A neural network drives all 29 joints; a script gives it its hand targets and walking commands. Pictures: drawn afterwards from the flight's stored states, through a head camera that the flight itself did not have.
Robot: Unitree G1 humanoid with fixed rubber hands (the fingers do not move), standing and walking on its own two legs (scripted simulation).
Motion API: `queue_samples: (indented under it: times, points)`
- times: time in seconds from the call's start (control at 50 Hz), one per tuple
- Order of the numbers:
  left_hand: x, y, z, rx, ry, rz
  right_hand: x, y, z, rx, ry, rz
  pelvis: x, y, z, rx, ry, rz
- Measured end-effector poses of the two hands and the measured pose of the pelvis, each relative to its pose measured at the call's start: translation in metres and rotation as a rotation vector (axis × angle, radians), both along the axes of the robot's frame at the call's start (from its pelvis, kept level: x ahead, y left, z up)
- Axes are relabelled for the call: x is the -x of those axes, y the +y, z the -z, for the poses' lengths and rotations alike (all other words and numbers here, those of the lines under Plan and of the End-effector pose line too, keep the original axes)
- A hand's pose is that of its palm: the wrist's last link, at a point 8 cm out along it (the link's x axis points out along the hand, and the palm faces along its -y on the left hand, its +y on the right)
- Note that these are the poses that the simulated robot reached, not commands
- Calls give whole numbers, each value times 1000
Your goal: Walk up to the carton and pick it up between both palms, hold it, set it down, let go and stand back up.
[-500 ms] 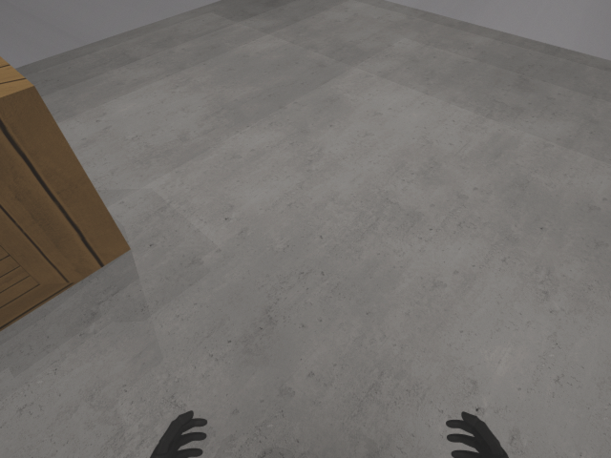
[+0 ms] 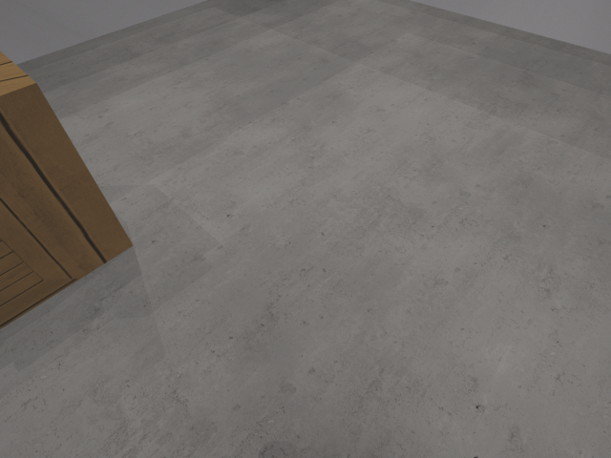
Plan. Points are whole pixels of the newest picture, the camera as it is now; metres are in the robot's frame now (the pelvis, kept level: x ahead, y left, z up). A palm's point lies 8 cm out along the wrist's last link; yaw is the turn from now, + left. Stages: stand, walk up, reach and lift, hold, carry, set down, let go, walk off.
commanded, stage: stand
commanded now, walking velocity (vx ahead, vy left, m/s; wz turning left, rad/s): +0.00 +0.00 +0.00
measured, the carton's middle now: out of the picture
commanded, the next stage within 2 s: none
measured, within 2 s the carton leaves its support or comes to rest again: neither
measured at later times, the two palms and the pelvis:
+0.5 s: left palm out of the picture +0.02 +0.21 -0.13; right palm out of the picture +0.02 -0.22 -0.13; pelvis +0.01 +0.00 +0.01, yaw +0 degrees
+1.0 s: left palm out of the picture -0.01 +0.19 -0.14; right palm out of the picture -0.01 -0.20 -0.13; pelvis +0.01 -0.01 +0.02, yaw +0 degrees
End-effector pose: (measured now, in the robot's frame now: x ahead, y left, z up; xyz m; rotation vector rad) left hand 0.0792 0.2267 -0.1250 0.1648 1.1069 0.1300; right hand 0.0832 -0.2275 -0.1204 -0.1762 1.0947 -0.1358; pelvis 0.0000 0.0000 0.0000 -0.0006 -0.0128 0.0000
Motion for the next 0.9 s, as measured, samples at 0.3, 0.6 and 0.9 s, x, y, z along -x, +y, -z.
queue_samples:
  times: [0.3,0.6,0.9]
  points:
    - [28,-6,4,16,111,-44,34,0,5,-9,124,52,-4,-2,-8,0,-6,0]
    - [64,-20,9,40,255,-85,73,11,11,-40,276,98,-11,-4,-15,0,-25,3]
    - [81,-35,11,60,319,-91,90,23,14,-68,343,104,-13,-7,-16,-1,-41,5]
